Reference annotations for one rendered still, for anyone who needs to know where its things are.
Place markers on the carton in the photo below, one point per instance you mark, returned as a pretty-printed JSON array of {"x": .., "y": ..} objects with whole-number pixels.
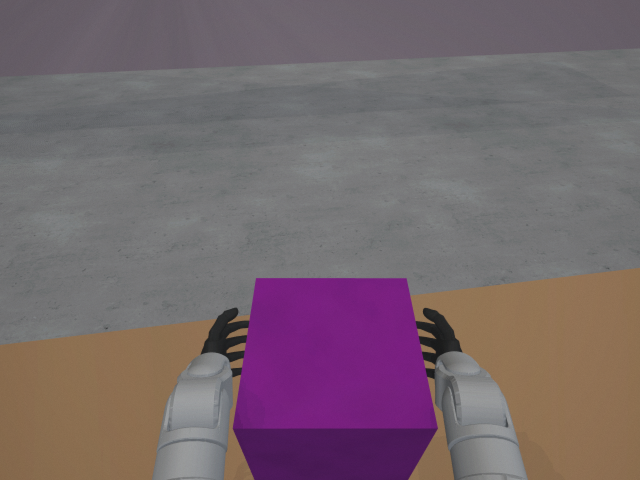
[{"x": 333, "y": 383}]

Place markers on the right robot hand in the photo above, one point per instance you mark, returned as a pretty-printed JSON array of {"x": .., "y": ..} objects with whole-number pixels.
[{"x": 445, "y": 338}]

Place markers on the right robot forearm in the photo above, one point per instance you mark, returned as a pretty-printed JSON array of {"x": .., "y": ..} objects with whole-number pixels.
[{"x": 480, "y": 433}]

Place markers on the left robot hand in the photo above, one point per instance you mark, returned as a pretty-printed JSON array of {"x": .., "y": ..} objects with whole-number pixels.
[{"x": 218, "y": 342}]

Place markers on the left robot forearm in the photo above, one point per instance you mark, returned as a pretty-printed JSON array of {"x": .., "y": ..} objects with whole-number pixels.
[{"x": 193, "y": 439}]

